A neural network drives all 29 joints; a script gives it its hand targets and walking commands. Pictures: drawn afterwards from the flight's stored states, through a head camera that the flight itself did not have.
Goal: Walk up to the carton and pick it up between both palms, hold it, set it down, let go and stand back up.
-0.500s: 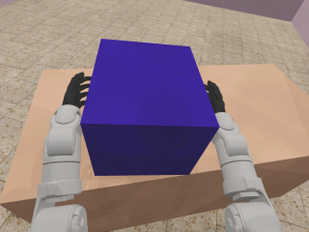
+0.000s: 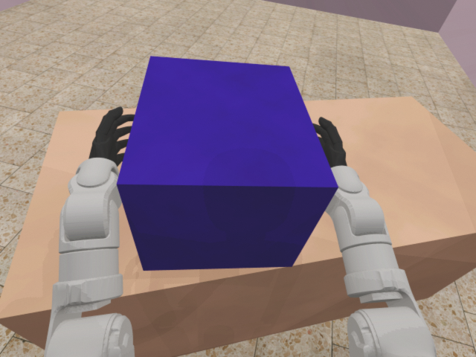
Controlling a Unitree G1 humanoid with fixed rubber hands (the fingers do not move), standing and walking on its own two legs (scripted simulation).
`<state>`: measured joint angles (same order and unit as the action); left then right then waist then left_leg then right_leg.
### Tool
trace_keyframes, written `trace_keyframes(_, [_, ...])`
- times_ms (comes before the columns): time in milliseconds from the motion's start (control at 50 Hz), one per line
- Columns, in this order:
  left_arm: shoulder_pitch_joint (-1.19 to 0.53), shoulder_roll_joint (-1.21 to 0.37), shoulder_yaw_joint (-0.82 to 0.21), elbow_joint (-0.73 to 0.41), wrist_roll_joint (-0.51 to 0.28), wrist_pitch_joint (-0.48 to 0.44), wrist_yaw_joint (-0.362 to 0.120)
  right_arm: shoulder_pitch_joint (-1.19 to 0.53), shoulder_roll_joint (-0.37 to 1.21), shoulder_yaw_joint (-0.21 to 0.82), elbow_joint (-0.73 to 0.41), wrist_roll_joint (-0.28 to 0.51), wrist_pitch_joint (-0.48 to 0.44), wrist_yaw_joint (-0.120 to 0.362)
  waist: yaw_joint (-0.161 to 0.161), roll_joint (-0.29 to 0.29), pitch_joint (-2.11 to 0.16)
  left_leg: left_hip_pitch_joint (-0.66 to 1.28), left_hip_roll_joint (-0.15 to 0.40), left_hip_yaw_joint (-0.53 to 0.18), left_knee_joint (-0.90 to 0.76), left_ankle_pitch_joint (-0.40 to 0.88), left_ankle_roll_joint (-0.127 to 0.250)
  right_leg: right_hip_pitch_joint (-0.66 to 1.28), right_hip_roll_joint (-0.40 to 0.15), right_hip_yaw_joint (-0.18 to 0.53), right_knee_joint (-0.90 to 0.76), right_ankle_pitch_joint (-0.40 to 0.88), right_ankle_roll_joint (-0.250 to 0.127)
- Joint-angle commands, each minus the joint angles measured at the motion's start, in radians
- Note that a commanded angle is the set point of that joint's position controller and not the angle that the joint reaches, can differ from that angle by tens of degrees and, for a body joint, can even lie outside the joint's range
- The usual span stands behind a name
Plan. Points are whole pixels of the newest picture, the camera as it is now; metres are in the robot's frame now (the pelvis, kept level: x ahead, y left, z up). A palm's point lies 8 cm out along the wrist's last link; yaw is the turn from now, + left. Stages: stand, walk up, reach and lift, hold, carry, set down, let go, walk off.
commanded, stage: reach and lift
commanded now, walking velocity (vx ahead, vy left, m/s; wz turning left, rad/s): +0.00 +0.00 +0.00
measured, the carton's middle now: (221, 161) +0.42 +0.02 +0.11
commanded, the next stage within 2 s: hold in 0.98 s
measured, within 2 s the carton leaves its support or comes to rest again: neither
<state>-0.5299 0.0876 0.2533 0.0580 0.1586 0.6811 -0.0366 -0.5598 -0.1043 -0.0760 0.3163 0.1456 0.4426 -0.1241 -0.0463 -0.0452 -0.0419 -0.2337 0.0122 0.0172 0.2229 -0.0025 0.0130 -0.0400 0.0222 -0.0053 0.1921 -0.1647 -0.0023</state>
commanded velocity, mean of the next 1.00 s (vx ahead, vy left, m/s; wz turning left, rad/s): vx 0.00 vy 0.00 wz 0.00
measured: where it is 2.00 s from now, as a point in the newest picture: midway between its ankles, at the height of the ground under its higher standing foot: outside the picture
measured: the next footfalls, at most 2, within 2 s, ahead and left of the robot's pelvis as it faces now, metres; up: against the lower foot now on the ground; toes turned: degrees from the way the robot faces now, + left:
none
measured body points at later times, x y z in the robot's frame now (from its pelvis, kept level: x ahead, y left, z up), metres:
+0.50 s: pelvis +0.00 +0.00 +0.00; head -0.01 +0.03 +0.45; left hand +0.37 +0.19 +0.18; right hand +0.38 -0.17 +0.18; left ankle +0.07 +0.11 -0.75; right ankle -0.04 -0.12 -0.75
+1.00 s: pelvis +0.00 +0.00 +0.00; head -0.03 +0.03 +0.45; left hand +0.36 +0.20 +0.19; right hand +0.37 -0.16 +0.19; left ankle +0.07 +0.11 -0.75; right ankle -0.04 -0.12 -0.75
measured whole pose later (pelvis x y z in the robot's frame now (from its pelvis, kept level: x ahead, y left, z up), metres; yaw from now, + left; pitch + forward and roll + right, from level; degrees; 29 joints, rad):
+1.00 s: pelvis +0.00 +0.00 +0.00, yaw +0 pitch -2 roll -1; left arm -0.51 0.06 0.27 -0.11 0.18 0.82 -0.05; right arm -0.58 -0.14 -0.04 0.23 0.21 0.54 -0.15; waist -0.06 -0.05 -0.04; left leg -0.19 0.01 0.01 0.24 -0.02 0.01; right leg 0.01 0.02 -0.01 0.18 -0.16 0.00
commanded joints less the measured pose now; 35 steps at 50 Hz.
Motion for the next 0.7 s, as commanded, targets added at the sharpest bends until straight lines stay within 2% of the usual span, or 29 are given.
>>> trace_keyframes(0, [-0.629,-0.381,-0.430,-0.261,-0.153,-0.059,-0.116,-0.747,0.371,0.343,-0.322,0.095,-0.060,0.086,0.006,0.075,-0.503,0.550,-0.006,-0.022,0.080,0.100,0.001,-0.189,0.009,-0.048,-0.047,0.204,0.038])
trace_keyframes(20, [-0.622,-0.386,-0.438,-0.291,-0.155,-0.054,-0.119,-0.724,0.375,0.337,-0.326,0.108,-0.051,0.085,-0.012,0.098,-0.525,0.580,-0.008,-0.022,0.084,0.139,-0.001,-0.191,0.014,-0.045,-0.047,0.242,0.037])
trace_keyframes(40, [-0.612,-0.385,-0.450,-0.308,-0.162,-0.047,-0.119,-0.730,0.357,0.352,-0.357,0.115,-0.050,0.081,-0.014,0.105,-0.539,0.589,-0.007,-0.030,0.094,0.184,-0.005,-0.178,0.015,-0.045,-0.044,0.274,0.035])
trace_keyframes(60, [-0.614,-0.386,-0.425,-0.278,-0.148,-0.035,-0.124,-0.738,0.358,0.343,-0.330,0.113,-0.038,0.080,-0.009,0.101,-0.506,0.576,-0.009,-0.027,0.095,0.167,-0.011,-0.161,0.016,-0.049,-0.050,0.246,0.031])
trace_keyframes(100, [-0.580,-0.382,-0.418,-0.277,-0.139,-0.024,-0.132,-0.702,0.347,0.345,-0.338,0.113,-0.033,0.072,-0.018,0.074,-0.488,0.589,-0.002,-0.034,0.100,0.186,-0.015,-0.163,0.022,-0.046,-0.057,0.289,0.038])
trace_keyframes(120, [-0.567,-0.377,-0.412,-0.273,-0.132,-0.017,-0.139,-0.707,0.325,0.338,-0.339,0.114,-0.031,0.068,-0.013,0.084,-0.476,0.571,-0.008,-0.030,0.095,0.187,-0.024,-0.153,0.020,-0.048,-0.059,0.286,0.038])
trace_keyframes(140, [-0.540,-0.367,-0.388,-0.245,-0.120,-0.006,-0.143,-0.684,0.323,0.343,-0.328,0.110,-0.022,0.066,-0.010,0.068,-0.457,0.577,-0.008,-0.030,0.090,0.168,-0.017,-0.149,0.015,-0.045,-0.061,0.282,0.038])
trace_keyframes(160, [-0.549,-0.372,-0.415,-0.291,-0.130,-0.001,-0.144,-0.676,0.316,0.335,-0.331,0.121,-0.017,0.063,-0.026,0.099,-0.461,0.569,-0.013,-0.034,0.096,0.198,-0.022,-0.138,0.013,-0.040,-0.055,0.300,0.040])
trace_keyframes(180, [-0.549,-0.363,-0.414,-0.304,-0.132,0.004,-0.144,-0.687,0.308,0.349,-0.343,0.134,-0.016,0.062,-0.021,0.102,-0.476,0.581,-0.011,-0.031,0.097,0.217,-0.027,-0.131,0.016,-0.046,-0.055,0.316,0.040])
trace_keyframes(200, [-0.557,-0.364,-0.417,-0.322,-0.127,0.007,-0.146,-0.680,0.309,0.349,-0.330,0.140,-0.007,0.063,-0.014,0.100,-0.461,0.574,-0.011,-0.026,0.085,0.192,-0.028,-0.123,0.019,-0.045,-0.068,0.278,0.038])
trace_keyframes(220, [-0.572,-0.356,-0.422,-0.346,-0.138,0.004,-0.143,-0.675,0.307,0.350,-0.350,0.146,-0.006,0.062,-0.024,0.085,-0.466,0.572,-0.007,-0.030,0.090,0.200,-0.028,-0.134,0.019,-0.051,-0.058,0.289,0.036])
trace_keyframes(240, [-0.569,-0.365,-0.421,-0.327,-0.152,0.008,-0.147,-0.704,0.324,0.354,-0.391,0.144,-0.004,0.063,-0.020,0.069,-0.470,0.571,-0.014,-0.027,0.091,0.192,-0.020,-0.125,0.020,-0.052,-0.062,0.294,0.044])
trace_keyframes(260, [-0.580,-0.362,-0.429,-0.350,-0.149,0.005,-0.146,-0.692,0.319,0.355,-0.354,0.145,-0.001,0.063,-0.023,0.079,-0.455,0.556,-0.014,-0.025,0.089,0.202,-0.024,-0.141,0.021,-0.053,-0.058,0.308,0.041])
trace_keyframes(280, [-0.570,-0.366,-0.417,-0.330,-0.145,0.010,-0.147,-0.694,0.316,0.349,-0.372,0.143,-0.001,0.063,-0.016,0.075,-0.463,0.551,-0.015,-0.023,0.083,0.177,-0.022,-0.130,0.015,-0.051,-0.055,0.300,0.041])
trace_keyframes(320, [-0.588,-0.380,-0.442,-0.372,-0.162,0.012,-0.143,-0.723,0.337,0.385,-0.418,0.159,-0.003,0.061,-0.015,0.073,-0.519,0.561,-0.015,-0.031,0.088,0.189,-0.018,-0.124,0.021,-0.056,-0.044,0.321,0.042])
trace_keyframes(340, [-0.578,-0.396,-0.453,-0.384,-0.168,0.015,-0.141,-0.720,0.343,0.384,-0.438,0.157,0.000,0.062,-0.024,0.075,-0.542,0.595,-0.013,-0.028,0.092,0.211,-0.014,-0.130,0.023,-0.048,-0.049,0.326,0.042])
trace_keyframes(380, [-0.574,-0.386,-0.467,-0.407,-0.167,0.012,-0.137,-0.723,0.326,0.378,-0.471,0.162,0.001,0.060,-0.027,0.106,-0.558,0.609,-0.011,-0.037,0.104,0.243,-0.030,-0.140,0.032,-0.046,-0.056,0.337,0.034])
trace_keyframes(400, [-0.576,-0.389,-0.474,-0.420,-0.163,0.014,-0.136,-0.707,0.322,0.377,-0.446,0.156,0.004,0.061,-0.030,0.116,-0.556,0.611,-0.012,-0.031,0.107,0.245,-0.031,-0.142,0.027,-0.046,-0.057,0.323,0.035])
trace_keyframes(420, [-0.596,-0.376,-0.453,-0.404,-0.158,0.016,-0.135,-0.713,0.326,0.375,-0.429,0.147,0.007,0.063,-0.014,0.088,-0.521,0.593,-0.014,-0.025,0.096,0.192,-0.021,-0.145,0.023,-0.054,-0.061,0.284,0.042])
trace_keyframes(440, [-0.579,-0.366,-0.425,-0.352,-0.156,0.024,-0.137,-0.732,0.322,0.357,-0.397,0.144,0.011,0.066,-0.014,0.101,-0.465,0.567,-0.011,-0.024,0.077,0.118,-0.020,-0.173,0.018,-0.053,-0.066,0.227,0.038])
trace_keyframes(460, [-0.630,-0.379,-0.453,-0.389,-0.161,0.021,-0.127,-0.753,0.309,0.337,-0.386,0.138,0.006,0.073,-0.018,0.117,-0.491,0.556,-0.007,-0.018,0.070,0.113,-0.024,-0.173,0.031,-0.062,-0.066,0.175,0.031])
trace_keyframes(480, [-0.615,-0.368,-0.440,-0.361,-0.160,0.021,-0.121,-0.743,0.311,0.327,-0.375,0.134,0.001,0.079,-0.011,0.107,-0.449,0.530,-0.007,-0.015,0.067,0.078,-0.024,-0.184,0.026,-0.064,-0.070,0.141,0.030])
trace_keyframes(540, [-0.613,-0.368,-0.406,-0.314,-0.154,0.031,-0.125,-0.741,0.318,0.316,-0.325,0.114,0.016,0.091,-0.015,0.055,-0.428,0.529,-0.008,-0.009,0.056,0.029,-0.009,-0.192,0.015,-0.063,-0.075,0.124,0.036])
trace_keyframes(560, [-0.597,-0.368,-0.391,-0.274,-0.144,0.038,-0.130,-0.731,0.313,0.308,-0.305,0.108,0.022,0.090,-0.016,0.058,-0.413,0.530,-0.008,-0.017,0.057,0.040,-0.009,-0.166,0.013,-0.052,-0.075,0.146,0.040])
trace_keyframes(620, [-0.589,-0.380,-0.399,-0.288,-0.154,0.046,-0.144,-0.753,0.319,0.341,-0.376,0.133,0.019,0.068,-0.023,0.051,-0.480,0.555,-0.019,-0.017,0.079,0.113,0.000,-0.124,0.012,-0.047,-0.056,0.269,0.049])
trace_keyframes(640, [-0.630,-0.388,-0.418,-0.328,-0.165,0.041,-0.150,-0.769,0.347,0.356,-0.386,0.148,0.023,0.060,-0.020,0.050,-0.515,0.546,-0.025,-0.014,0.092,0.135,0.008,-0.105,0.013,-0.045,-0.041,0.311,0.055])
trace_keyframes(660, [-0.634,-0.389,-0.421,-0.336,-0.163,0.038,-0.153,-0.784,0.361,0.375,-0.410,0.156,0.020,0.055,-0.017,0.061,-0.521,0.539,-0.027,-0.014,0.094,0.149,0.007,-0.110,0.013,-0.048,-0.035,0.332,0.057])
trace_keyframes(680, [-0.629,-0.387,-0.422,-0.360,-0.163,0.031,-0.159,-0.740,0.353,0.364,-0.377,0.163,0.026,0.048,-0.023,0.092,-0.488,0.536,-0.029,-0.019,0.100,0.170,-0.006,-0.112,0.012,-0.041,-0.031,0.355,0.052])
